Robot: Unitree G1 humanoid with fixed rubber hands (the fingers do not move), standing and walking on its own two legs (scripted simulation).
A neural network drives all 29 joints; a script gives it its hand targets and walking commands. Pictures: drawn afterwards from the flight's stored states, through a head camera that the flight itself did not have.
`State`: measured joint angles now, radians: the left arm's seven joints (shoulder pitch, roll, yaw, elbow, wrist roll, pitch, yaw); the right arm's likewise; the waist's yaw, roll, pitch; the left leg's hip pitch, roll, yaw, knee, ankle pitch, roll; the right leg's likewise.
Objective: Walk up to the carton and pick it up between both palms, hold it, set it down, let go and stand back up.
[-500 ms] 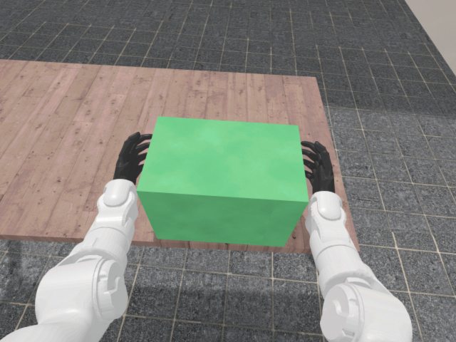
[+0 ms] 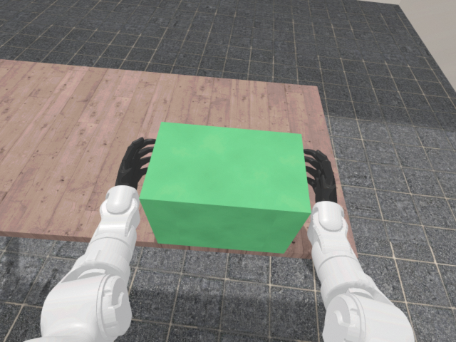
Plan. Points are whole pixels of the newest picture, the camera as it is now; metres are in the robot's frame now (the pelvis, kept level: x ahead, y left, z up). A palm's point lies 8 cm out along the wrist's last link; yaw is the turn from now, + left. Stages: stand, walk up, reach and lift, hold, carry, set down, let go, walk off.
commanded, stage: reach and lift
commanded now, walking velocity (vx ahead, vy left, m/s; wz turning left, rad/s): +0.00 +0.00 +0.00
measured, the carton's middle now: (226, 191) +0.41 +0.04 -0.01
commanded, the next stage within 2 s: none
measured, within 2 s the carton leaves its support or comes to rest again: leaves its support in 0.14 s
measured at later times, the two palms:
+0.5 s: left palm (128, 167) +0.38 +0.21 +0.08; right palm (336, 184) +0.39 -0.15 +0.08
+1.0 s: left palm (119, 165) +0.35 +0.21 +0.13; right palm (352, 187) +0.36 -0.16 +0.12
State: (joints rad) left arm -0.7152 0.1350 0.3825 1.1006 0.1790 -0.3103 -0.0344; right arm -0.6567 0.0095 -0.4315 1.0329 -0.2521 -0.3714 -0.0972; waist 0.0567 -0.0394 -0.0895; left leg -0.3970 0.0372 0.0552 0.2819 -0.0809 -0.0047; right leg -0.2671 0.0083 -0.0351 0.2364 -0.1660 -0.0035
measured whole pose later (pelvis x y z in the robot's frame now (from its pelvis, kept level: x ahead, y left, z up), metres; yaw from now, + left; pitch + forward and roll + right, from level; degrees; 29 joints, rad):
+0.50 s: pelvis -0.01 +0.00 +0.00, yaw +0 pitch +7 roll +0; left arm -0.71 0.15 0.27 1.00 0.08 -0.15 0.00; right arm -0.67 -0.05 -0.26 0.98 -0.05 -0.23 -0.11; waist 0.04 -0.03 -0.09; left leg -0.30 0.03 0.07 0.26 -0.07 0.00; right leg -0.18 0.00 -0.03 0.22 -0.16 0.00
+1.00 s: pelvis -0.01 +0.00 +0.00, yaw +2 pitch -2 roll +0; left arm -0.54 0.07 0.31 0.38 0.21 0.35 -0.05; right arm -0.57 -0.07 -0.11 0.66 0.09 0.08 -0.13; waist -0.02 -0.06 0.00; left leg -0.14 0.02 0.04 0.25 -0.08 0.00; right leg -0.01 -0.01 -0.06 0.22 -0.18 0.00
